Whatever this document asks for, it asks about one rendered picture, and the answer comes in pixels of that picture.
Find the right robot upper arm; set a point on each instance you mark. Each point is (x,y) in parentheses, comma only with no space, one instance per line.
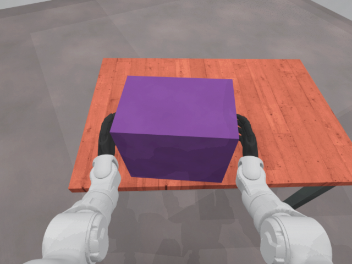
(294,240)

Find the left robot upper arm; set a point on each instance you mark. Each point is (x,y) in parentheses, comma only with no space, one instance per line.
(75,238)

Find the robot right forearm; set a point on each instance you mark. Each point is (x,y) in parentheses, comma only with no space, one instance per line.
(259,200)

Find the robot left forearm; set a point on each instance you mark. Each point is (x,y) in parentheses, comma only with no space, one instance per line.
(102,195)

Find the right robot hand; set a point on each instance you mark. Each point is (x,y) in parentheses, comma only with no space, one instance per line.
(247,137)

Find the left robot hand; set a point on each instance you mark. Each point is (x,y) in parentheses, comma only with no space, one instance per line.
(106,145)

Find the table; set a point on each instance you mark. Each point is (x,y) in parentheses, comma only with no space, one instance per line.
(299,139)

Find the carton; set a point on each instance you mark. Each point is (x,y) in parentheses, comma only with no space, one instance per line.
(176,128)

